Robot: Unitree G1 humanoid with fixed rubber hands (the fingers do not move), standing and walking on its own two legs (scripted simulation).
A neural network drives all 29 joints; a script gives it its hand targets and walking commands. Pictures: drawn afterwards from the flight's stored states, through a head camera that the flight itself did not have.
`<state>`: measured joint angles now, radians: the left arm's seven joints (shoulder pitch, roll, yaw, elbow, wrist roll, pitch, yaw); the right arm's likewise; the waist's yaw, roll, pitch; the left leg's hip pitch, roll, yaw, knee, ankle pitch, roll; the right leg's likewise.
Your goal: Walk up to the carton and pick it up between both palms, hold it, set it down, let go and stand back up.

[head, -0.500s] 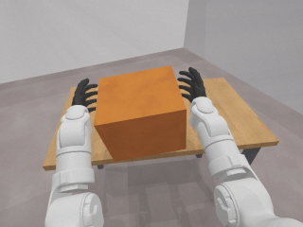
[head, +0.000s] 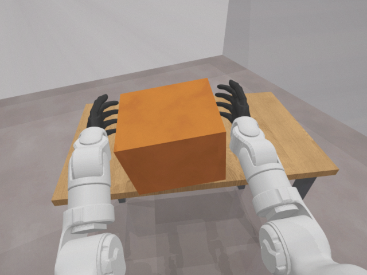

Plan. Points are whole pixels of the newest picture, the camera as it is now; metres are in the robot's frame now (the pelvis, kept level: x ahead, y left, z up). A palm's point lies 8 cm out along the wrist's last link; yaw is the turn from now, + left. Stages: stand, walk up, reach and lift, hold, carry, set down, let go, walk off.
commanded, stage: hold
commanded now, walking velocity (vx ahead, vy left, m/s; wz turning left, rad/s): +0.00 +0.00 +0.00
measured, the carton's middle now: (173, 136) +0.40 +0.01 +0.13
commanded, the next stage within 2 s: set down in 0.48 s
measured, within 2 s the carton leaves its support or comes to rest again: neither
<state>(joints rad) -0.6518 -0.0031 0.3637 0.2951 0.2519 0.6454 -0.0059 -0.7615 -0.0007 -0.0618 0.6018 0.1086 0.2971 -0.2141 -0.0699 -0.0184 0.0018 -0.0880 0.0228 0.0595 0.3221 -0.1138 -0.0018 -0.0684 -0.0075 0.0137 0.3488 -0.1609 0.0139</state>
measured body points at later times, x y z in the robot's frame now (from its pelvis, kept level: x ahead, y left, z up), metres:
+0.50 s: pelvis +0.00 +0.00 +0.00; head -0.05 +0.01 +0.45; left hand +0.38 +0.17 +0.18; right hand +0.39 -0.14 +0.20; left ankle +0.05 +0.12 -0.75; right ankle +0.03 -0.12 -0.75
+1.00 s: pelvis +0.01 +0.00 +0.00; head -0.01 +0.03 +0.45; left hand +0.42 +0.16 +0.16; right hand +0.41 -0.14 +0.19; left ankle +0.05 +0.12 -0.75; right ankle +0.03 -0.12 -0.75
